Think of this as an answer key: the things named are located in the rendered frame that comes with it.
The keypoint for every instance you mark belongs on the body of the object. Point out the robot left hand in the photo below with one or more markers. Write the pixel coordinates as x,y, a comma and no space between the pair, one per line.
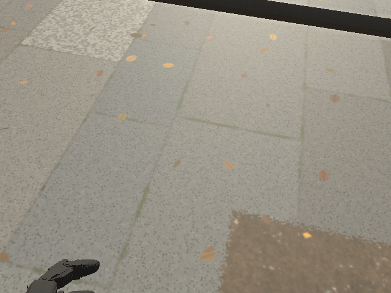
61,274

